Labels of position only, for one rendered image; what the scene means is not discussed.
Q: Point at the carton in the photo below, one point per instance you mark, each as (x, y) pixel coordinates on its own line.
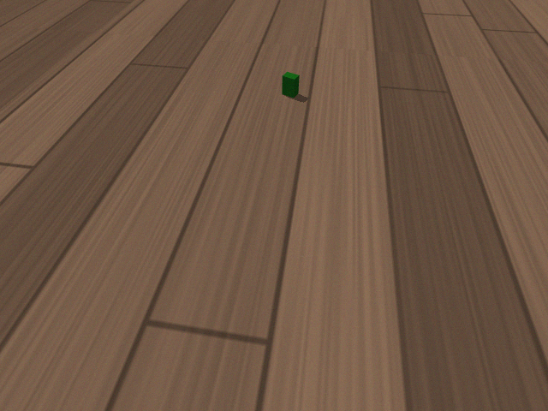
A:
(290, 84)

